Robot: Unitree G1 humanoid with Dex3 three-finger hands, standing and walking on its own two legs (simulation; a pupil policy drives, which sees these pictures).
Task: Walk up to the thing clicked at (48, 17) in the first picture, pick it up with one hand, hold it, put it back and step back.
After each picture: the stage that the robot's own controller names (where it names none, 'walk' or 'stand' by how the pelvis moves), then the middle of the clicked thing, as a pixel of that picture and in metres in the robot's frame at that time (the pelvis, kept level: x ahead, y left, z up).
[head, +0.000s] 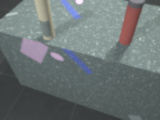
stand; (45, 18) +0.76 +0.24 -0.01
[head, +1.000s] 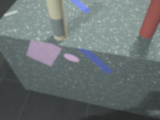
walk; (57, 15) +0.68 +0.15 +0.03
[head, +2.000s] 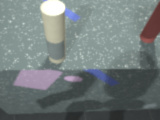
rise first; (55, 36) +0.49 +0.14 +0.03
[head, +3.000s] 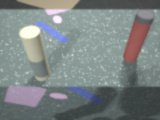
stand; (37, 56) +0.47 +0.23 +0.01
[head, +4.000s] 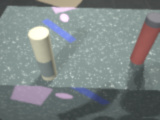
stand; (44, 56) +0.47 +0.20 -0.01
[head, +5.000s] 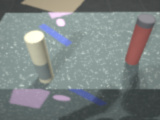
stand; (41, 59) +0.48 +0.21 -0.01
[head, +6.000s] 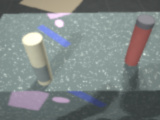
stand; (39, 61) +0.47 +0.22 -0.01
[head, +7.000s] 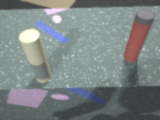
rise first; (37, 59) +0.47 +0.22 -0.01
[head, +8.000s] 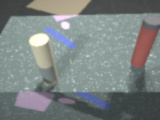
rise first; (46, 62) +0.46 +0.21 +0.00
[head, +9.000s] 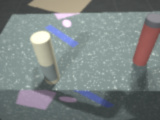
go down; (47, 60) +0.47 +0.21 +0.00
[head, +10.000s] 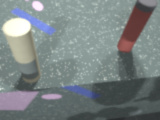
go down; (25, 55) +0.44 +0.19 +0.04
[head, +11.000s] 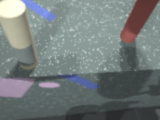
close in; (21, 40) +0.46 +0.20 +0.06
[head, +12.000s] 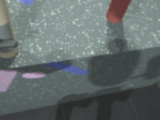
close; out of the picture +0.50 +0.21 +0.09
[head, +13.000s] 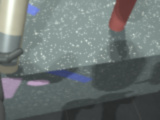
lift; (11, 32) +0.49 +0.20 +0.07
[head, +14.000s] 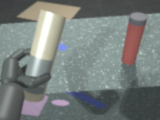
lift; (42, 57) +0.35 +0.14 +0.18
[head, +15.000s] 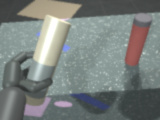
hold; (45, 62) +0.34 +0.14 +0.16
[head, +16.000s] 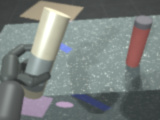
hold; (43, 55) +0.34 +0.14 +0.18
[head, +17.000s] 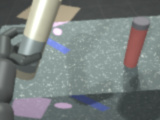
crouch; (35, 38) +0.40 +0.16 +0.21
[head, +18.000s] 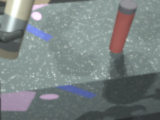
lower; (16, 17) +0.49 +0.19 +0.18
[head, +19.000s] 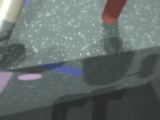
lower; (3, 18) +0.53 +0.19 +0.07
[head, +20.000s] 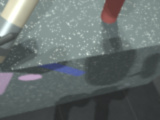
lower; (11, 22) +0.53 +0.17 +0.06
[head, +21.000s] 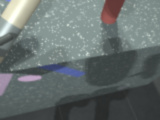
lower; (11, 24) +0.53 +0.18 +0.05
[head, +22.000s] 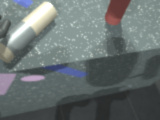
loosen; (27, 30) +0.54 +0.15 -0.01
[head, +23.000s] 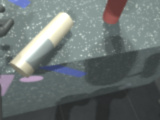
open; (44, 42) +0.49 +0.08 -0.01
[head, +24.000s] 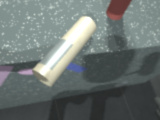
sink last; (67, 48) +0.44 +0.02 +0.00
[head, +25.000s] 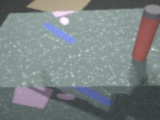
sink last; out of the picture +0.20 -0.03 -0.69
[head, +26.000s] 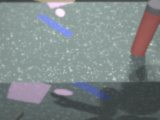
stand; out of the picture +0.16 +0.03 -0.70
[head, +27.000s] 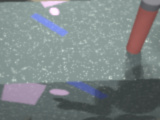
stand; out of the picture +0.18 -0.02 -0.68
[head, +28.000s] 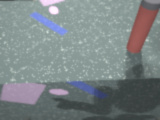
stand; out of the picture +0.17 -0.01 -0.68
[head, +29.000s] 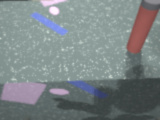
stand; out of the picture +0.17 +0.00 -0.68
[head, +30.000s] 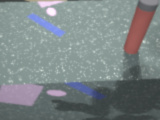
stand; out of the picture +0.16 +0.02 -0.68
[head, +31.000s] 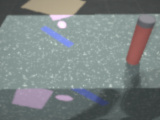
stand; out of the picture +0.18 +0.02 -0.74
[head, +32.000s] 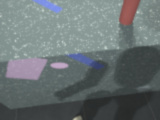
walk; out of the picture +0.26 +0.02 -0.72
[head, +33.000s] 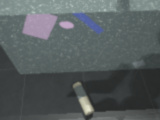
walk; (82, 98) +0.55 +0.03 -0.71
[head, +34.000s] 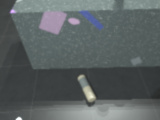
stand; (86, 87) +0.79 +0.05 -0.73
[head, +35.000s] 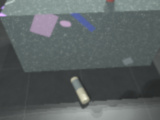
stand; (79, 89) +0.77 +0.06 -0.75
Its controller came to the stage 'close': yes
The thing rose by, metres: 0.21
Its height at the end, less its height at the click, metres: -0.74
